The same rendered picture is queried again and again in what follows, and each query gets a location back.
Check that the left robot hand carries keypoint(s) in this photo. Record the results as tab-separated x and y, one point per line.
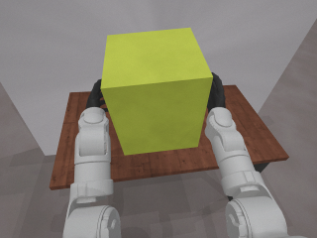
95	95

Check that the right robot hand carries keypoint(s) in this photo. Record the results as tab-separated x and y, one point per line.
216	96

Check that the table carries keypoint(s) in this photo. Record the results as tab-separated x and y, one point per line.
262	147

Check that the carton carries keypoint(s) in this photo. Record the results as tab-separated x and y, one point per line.
156	86

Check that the left robot forearm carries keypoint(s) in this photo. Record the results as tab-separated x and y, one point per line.
92	158

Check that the robot right upper arm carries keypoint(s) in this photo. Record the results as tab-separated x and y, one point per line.
255	217

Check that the robot left upper arm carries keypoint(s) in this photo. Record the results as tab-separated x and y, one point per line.
101	221

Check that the right robot forearm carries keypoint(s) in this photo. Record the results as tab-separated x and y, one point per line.
239	177

